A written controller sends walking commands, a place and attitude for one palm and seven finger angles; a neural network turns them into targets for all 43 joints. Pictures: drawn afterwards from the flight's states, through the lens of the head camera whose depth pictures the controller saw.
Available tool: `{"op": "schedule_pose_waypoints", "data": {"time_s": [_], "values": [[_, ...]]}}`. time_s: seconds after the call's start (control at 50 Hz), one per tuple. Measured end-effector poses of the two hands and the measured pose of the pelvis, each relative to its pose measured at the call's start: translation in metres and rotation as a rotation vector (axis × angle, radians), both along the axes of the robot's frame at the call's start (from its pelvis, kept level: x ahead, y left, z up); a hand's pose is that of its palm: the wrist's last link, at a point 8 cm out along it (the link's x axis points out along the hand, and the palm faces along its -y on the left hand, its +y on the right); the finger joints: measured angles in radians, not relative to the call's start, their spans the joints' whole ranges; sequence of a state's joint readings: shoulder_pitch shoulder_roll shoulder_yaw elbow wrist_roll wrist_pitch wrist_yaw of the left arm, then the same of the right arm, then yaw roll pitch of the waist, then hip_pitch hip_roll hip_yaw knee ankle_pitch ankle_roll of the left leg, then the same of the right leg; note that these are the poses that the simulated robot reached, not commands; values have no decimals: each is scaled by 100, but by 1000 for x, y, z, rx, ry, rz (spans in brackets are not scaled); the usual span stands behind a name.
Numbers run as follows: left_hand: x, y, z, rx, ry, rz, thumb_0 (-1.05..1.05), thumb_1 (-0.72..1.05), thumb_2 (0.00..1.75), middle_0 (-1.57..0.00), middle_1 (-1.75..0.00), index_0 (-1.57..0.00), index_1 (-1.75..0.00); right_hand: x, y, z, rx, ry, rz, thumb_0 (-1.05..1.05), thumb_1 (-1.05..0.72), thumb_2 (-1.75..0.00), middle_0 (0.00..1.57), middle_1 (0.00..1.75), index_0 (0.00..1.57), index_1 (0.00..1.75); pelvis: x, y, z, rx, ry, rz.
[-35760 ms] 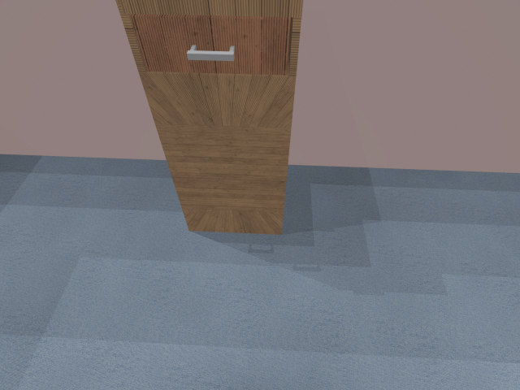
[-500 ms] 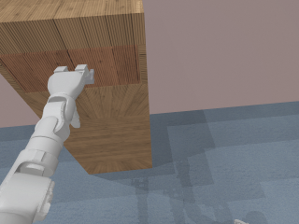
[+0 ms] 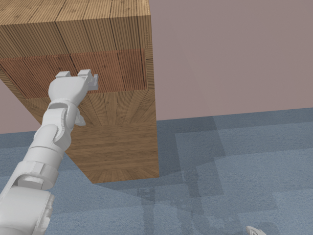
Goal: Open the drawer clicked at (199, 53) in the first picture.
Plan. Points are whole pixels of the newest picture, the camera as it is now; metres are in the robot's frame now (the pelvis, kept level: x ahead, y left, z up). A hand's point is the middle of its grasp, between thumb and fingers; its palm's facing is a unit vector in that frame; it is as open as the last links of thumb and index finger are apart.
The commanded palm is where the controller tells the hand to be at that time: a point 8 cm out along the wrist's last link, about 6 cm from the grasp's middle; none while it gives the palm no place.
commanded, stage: close the thumb around the handle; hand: left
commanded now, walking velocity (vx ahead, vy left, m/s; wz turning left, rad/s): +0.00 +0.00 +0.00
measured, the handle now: (77, 83) +0.49 +0.24 +0.11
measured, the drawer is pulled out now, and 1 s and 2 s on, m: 0.00 0.03 0.07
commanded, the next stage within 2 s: pull the drawer open in 0.42 s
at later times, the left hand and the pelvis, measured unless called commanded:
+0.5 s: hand (78, 103) +0.43 +0.23 +0.09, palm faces -0.02 +0.00 -1.00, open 5.9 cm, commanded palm +0.40 +0.23 +0.15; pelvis +0.00 +0.00 +0.00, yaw +0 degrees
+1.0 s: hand (76, 112) +0.40 +0.23 +0.09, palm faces +0.01 -0.05 -1.00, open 5.9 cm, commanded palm +0.38 +0.24 +0.15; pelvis +0.02 +0.01 +0.00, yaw -1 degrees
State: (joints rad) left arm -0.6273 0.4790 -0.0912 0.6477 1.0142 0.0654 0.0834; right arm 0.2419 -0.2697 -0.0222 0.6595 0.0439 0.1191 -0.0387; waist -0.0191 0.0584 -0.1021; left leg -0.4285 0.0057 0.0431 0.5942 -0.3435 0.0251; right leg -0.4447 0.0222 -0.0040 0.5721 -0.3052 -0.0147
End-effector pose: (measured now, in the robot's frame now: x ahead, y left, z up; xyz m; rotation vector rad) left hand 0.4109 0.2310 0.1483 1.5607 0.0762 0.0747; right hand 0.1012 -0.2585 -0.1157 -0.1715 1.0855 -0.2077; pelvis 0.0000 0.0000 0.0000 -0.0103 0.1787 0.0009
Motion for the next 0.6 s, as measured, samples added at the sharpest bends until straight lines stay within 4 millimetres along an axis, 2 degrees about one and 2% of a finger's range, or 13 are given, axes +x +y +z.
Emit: {"op": "schedule_pose_waypoints", "data": {"time_s": [0.34,0.6], "values": [[5,0,2,11,17,8,0,70,81,-35,-130,-34,-131,-11,-1,-4,3,26,-6,0,-91,-90,20,30,20,30,-3,-3,-1,2,3,3],[1,0,-3,9,3,1,1,76,81,-31,-131,-30,-130,-16,-3,-2,1,23,-27,0,-91,-90,20,30,20,30,-2,-1,-1,0,8,-6]]}}
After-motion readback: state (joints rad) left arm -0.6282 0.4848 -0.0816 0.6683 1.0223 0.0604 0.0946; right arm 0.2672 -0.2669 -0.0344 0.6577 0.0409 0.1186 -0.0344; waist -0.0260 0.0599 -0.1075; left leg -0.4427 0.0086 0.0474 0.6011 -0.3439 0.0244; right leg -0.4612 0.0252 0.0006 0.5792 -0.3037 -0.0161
